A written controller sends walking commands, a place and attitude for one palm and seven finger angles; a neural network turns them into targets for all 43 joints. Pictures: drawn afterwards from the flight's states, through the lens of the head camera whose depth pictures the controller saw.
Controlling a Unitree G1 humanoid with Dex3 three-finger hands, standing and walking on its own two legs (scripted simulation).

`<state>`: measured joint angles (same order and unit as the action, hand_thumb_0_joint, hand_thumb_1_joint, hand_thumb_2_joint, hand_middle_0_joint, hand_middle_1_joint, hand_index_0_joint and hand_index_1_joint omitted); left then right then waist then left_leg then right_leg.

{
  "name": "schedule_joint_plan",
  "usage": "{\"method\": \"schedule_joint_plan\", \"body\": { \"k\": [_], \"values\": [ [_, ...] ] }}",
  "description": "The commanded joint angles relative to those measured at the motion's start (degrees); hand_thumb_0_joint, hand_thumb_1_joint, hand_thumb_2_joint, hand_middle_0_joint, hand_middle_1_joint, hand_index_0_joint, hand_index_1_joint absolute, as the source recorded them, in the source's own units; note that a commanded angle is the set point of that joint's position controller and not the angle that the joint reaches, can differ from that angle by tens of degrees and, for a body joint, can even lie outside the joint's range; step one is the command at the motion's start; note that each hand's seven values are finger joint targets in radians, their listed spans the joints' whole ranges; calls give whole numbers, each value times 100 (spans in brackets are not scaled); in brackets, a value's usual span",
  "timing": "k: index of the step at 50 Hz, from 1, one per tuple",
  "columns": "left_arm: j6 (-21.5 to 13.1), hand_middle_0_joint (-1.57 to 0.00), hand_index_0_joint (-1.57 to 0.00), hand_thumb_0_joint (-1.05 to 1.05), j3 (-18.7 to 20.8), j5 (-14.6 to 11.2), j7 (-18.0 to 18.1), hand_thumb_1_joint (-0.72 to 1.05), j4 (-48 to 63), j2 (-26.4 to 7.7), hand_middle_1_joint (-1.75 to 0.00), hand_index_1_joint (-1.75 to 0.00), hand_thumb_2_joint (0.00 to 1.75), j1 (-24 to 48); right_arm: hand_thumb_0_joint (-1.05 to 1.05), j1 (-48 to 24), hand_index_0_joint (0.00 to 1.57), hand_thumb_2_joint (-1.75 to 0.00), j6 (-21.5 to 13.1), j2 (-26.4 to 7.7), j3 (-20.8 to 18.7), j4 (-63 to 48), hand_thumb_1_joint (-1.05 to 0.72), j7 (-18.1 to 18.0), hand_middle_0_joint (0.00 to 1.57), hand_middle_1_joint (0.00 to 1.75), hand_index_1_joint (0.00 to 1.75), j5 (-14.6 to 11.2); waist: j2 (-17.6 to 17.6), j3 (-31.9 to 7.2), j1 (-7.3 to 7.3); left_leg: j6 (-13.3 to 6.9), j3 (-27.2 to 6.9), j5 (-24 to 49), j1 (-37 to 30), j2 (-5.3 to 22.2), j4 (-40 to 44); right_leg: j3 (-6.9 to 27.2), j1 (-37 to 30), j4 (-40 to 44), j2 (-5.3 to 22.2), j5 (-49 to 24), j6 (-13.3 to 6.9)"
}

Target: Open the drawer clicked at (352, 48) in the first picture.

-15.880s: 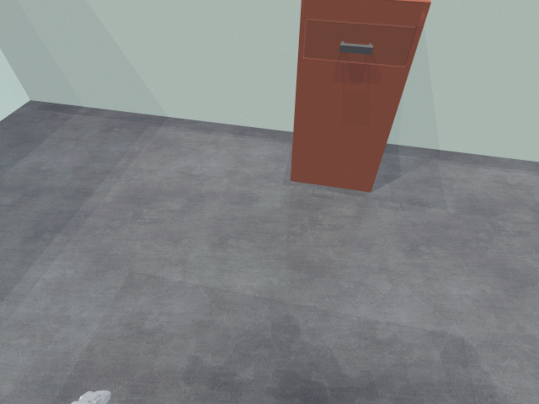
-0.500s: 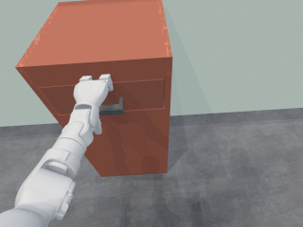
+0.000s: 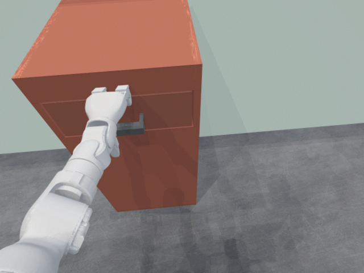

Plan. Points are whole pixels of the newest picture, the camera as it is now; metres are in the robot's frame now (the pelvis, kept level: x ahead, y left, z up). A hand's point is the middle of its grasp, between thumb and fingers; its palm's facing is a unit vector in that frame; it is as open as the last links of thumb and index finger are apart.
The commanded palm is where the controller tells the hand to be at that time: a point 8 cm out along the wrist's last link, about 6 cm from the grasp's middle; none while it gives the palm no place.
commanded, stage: re-aim the fingers above the handle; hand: left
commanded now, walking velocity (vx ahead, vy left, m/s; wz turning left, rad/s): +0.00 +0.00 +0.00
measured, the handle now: (122, 123) +0.51 +0.15 +0.01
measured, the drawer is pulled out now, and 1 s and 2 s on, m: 0.00 0.00 0.00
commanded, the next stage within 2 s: lower the fingers behind the handle in 1.16 s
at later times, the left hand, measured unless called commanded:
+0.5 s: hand (111, 120) +0.47 +0.16 +0.07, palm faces +0.02 -0.03 -1.00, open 13.6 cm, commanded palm +0.44 +0.19 +0.13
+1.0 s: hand (111, 121) +0.46 +0.16 +0.07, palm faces +0.03 -0.04 -1.00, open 13.8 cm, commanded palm +0.44 +0.18 +0.13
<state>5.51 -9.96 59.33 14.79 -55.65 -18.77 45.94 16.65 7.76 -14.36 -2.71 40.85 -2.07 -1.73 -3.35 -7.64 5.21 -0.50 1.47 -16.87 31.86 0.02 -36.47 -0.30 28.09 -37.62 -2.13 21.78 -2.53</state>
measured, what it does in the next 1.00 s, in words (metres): stands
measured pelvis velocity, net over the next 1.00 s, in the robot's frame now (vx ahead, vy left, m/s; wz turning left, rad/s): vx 0.00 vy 0.02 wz -0.01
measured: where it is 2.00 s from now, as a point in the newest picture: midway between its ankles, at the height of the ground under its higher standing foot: outside the picture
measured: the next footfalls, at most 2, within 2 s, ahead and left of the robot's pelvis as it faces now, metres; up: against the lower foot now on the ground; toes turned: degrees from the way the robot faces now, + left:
none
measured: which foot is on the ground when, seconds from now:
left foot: down 0.00-1.00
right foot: down 0.00-1.00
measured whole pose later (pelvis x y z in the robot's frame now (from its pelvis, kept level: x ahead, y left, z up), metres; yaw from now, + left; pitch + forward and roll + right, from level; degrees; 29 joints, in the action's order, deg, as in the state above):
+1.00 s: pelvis +0.00 +0.02 +0.00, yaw -1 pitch +12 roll +0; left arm 4.9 -10.3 59.9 15.8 -52.1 -17.6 44.4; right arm 16.0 7.0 -14.0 -3.3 40.1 -0.9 -1.0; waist -3.1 -7.9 4.0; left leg -1.6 2.3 -17.6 32.0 -0.4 -37.5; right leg 0.6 28.0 -37.8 -1.7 21.8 -1.5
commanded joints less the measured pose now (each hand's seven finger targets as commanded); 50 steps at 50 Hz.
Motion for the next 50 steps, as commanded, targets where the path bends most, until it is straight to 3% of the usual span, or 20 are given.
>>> {"method": "schedule_joint_plan", "body": {
  "k": [1, 6, 12, 13, 16, 19, 20, 21, 23, 26, 31, 32, 35, 37, 41, 43, 45, 46, 50],
  "values": [
    [100, -30, -30, 0, 648, 0, 254, -50, 964, -1637, -120, -120, 30, 3070, 0, 281, 20, -90, -144, -763, -218, -529, -90, -99, 20, 30, 30, -10, 499, -1882, 94, -260, 110, 1513, -1166, -201, 116, 142, -628, 525, 28, -2244, 126],
    [62, -30, -30, 0, 724, 55, 334, -50, 895, -1767, -120, -120, 30, 3124, 0, 290, 20, -90, -192, -767, -207, -577, -90, -114, 20, 30, 30, -17, 405, -1837, 60, -258, 97, 1234, -1100, -184, 157, 156, -489, 568, 10, -1778, 117],
    [40, -30, -30, 0, 880, 89, 445, -50, 936, -1935, -120, -120, 30, 3109, 0, 360, 20, -90, -251, -769, -222, -574, -90, -115, 20, 30, 30, -8, 456, -1985, 7, -265, 113, 1315, -1098, -159, 171, 145, -589, 544, -7, -1881, 127],
    [38, -30, -30, 0, 1108, 96, 473, -50, 882, -2176, -120, -120, 30, 2932, 0, 351, 20, -90, -252, -769, -221, -577, -90, -119, 20, 30, 30, -13, 441, -2012, -102, -260, 130, 1328, -1054, -156, 191, 151, -683, 537, -6, -1892, 118],
    [67, -30, -30, 0, 982, 146, 502, -50, 921, -2049, -120, -120, 30, 3108, 0, 338, 20, -90, -255, -771, -214, -568, -90, -119, 20, 30, 30, -11, 423, -1913, -31, -248, 120, 1361, -1064, -138, 209, 117, -585, 550, -20, -1828, 104],
    [94, -30, -30, 0, 1105, 159, 548, -50, 958, -2147, -120, -120, 30, 2822, 0, 311, 20, -90, -257, -755, -227, -600, -90, -115, 20, 30, 30, -6, 281, -2075, -161, -238, 142, 1455, -1147, -144, 221, 119, -686, 517, -38, -1934, 93],
    [113, -30, -30, 0, 982, 136, 546, -50, 990, -2010, -120, -120, 30, 2909, 0, 291, 20, -90, -265, -757, -226, -594, -90, -118, 20, 30, 30, -9, 377, -2000, -90, -246, 155, 1415, -1164, -137, 221, 113, -635, 554, -38, -1915, 109],
    [102, -30, -30, 0, 1159, 166, 553, -50, 936, -2210, -120, -120, 30, 2965, 0, 298, 20, -90, -266, -770, -227, -571, -90, -123, 20, 30, 30, -11, 493, -1963, -88, -252, 135, 1436, -1127, -124, 227, 119, -671, 569, -37, -1884, 103],
    [117, -30, -30, 0, 1000, 185, 541, -50, 1039, -2027, -120, -120, 30, 2919, 0, 321, 20, -90, -276, -763, -246, -585, -90, -106, 20, 30, 30, -5, 212, -2037, -123, -236, 142, 1558, -1260, -124, 225, 99, -593, 522, -53, -1968, 79],
    [143, -30, -30, 0, 1084, 142, 495, -50, 1009, -2087, -120, -120, 30, 2853, 0, 313, 20, -90, -266, -778, -239, -589, -90, -106, 20, 30, 30, 9, 420, -2109, -132, -246, 140, 1626, -1278, -122, 227, 101, -752, 548, -48, -2047, 87],
    [151, -30, -30, 0, 726, 91, 317, -50, 1026, -1625, -120, -120, 30, 2711, 0, 292, 20, -90, -266, -786, -259, -623, -90, -72, 20, 30, 30, -6, 330, -1891, -65, -238, 129, 1716, -1440, -102, 232, 48, -531, 571, -60, -2036, 68],
    [128, -30, -30, 0, 788, 95, 282, -50, 1044, -1713, -120, -120, 30, 2628, 0, 322, 20, -90, -265, -799, -268, -609, -90, -67, 20, 30, 30, -1, 356, -1967, -101, -247, 124, 1767, -1482, -99, 216, 58, -554, 539, -64, -2103, 78],
    [82, -30, -30, 0, 447, 47, 139, -50, 1151, -1279, -120, -120, 30, 2526, 0, 315, 20, -90, -248, -800, -286, -641, -90, -45, 20, 30, 30, -1, 401, -1840, -29, -240, 88, 1782, -1584, -93, 199, 26, -391, 553, -74, -2060, 74],
    [-9, -30, -30, 0, 119, -28, 48, -50, 1368, -820, -120, -120, 30, 2520, 0, 321, 20, -90, -261, -762, -329, -663, -90, -2, 20, 30, 30, 10, 246, -1857, 17, -241, 36, 1989, -1840, -77, 148, -5, -222, 541, -97, -2086, 50],
    [-136, -30, -30, 0, -62, -83, 19, -50, 1676, -591, -120, -120, 30, 2795, 0, 312, 20, -90, -256, -740, -351, -615, -90, 26, 20, 30, 30, 42, 202, -1805, 98, -226, -55, 2065, -2011, -66, 84, -45, -7, 509, -107, -1965, 28],
    [-151, -30, -30, 0, 289, -17, 124, -50, 1648, -988, -120, -120, 30, 2762, 0, 310, 20, -90, -224, -760, -339, -578, -90, 29, 20, 30, 30, 50, 154, -1854, 21, -221, -82, 2029, -1974, -75, 64, -29, -6, 453, -118, -1956, 18],
    [-109, -30, -30, 0, 376, 50, 268, -50, 1631, -1071, -120, -120, 30, 2849, 0, 289, 20, -90, -208, -736, -319, -554, -90, 45, 20, 30, 30, 63, 219, -1901, -10, -217, -63, 2069, -1860, -90, 49, -45, -91, 402, -113, -2043, 15],
    [-83, -30, -30, 0, 622, 69, 336, -50, 1613, -1347, -120, -120, 30, 2826, 0, 266, 20, -90, -195, -759, -311, -549, -90, 41, 20, 30, 30, 79, 237, -2043, -89, -210, -40, 2164, -1780, -101, 37, -12, -282, 377, -102, -2169, 6],
    [279, -30, -30, 0, 583, 128, 456, -50, 1211, -1309, -120, -120, 30, 2648, 0, 156, 20, -90, -130, -734, -259, -573, -90, 47, 20, 30, 30, 54, 338, -1974, -112, -210, 54, 2065, -1554, -123, 59, -3, -405, 372, -95, -2301, 33]
  ]
}}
